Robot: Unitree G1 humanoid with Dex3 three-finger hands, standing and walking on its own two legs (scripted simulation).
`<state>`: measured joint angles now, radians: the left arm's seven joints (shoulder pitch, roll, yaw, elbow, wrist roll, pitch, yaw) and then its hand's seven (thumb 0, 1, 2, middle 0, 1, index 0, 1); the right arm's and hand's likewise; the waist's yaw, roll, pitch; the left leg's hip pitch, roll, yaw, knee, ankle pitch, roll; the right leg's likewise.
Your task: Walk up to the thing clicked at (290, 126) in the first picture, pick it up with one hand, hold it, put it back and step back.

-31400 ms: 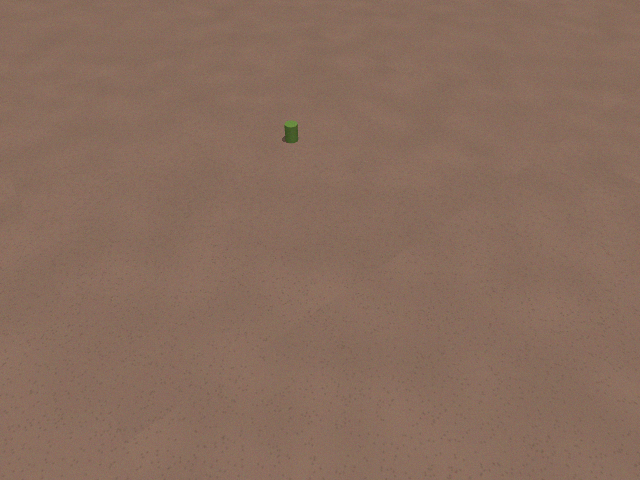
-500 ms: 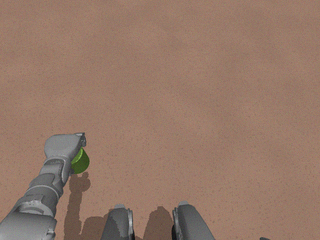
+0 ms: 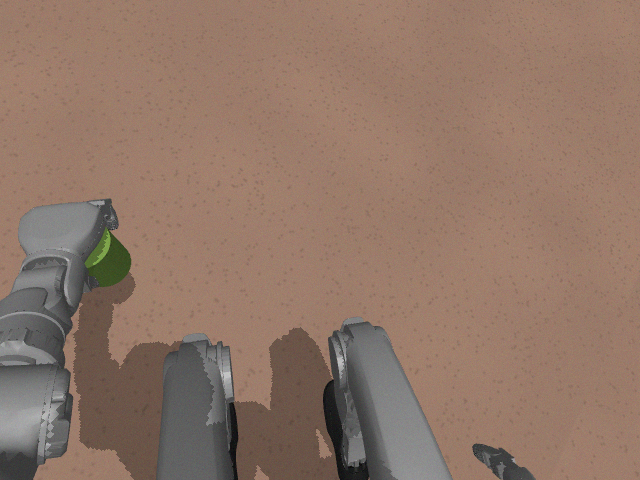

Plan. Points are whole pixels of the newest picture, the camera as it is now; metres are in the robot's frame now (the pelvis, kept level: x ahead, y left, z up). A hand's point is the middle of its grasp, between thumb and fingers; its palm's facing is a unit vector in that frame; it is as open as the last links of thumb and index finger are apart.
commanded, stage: crouch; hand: left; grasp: from above
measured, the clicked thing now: (94, 254) +0.44 +0.27 -0.20
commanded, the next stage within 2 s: lower in 0.76 s
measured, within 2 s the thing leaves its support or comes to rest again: rests again in 1.64 s
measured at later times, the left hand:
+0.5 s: hand (100, 259) +0.44 +0.28 -0.25, palm faces -0.46 -0.05 -0.89, open 9.9 cm
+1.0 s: hand (107, 259) +0.46 +0.28 -0.29, palm faces -0.47 -0.05 -0.88, open 9.9 cm
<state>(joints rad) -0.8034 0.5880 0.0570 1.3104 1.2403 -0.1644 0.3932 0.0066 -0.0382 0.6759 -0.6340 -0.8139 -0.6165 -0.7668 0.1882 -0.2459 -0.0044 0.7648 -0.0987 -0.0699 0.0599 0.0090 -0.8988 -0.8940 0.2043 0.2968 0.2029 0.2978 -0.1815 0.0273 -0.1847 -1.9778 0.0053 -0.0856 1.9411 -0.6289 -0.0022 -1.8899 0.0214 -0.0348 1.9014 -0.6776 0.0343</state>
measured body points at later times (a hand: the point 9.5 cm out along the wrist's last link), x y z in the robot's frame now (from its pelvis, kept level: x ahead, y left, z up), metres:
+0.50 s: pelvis -0.01 +0.00 -0.08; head +0.24 +0.05 +0.30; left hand +0.46 +0.28 -0.20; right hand +0.03 -0.28 -0.19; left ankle +0.08 +0.12 -0.44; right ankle +0.07 -0.13 -0.44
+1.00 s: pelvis -0.01 -0.01 -0.12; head +0.24 +0.05 +0.25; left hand +0.48 +0.28 -0.24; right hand +0.02 -0.28 -0.22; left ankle +0.08 +0.12 -0.44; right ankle +0.07 -0.13 -0.44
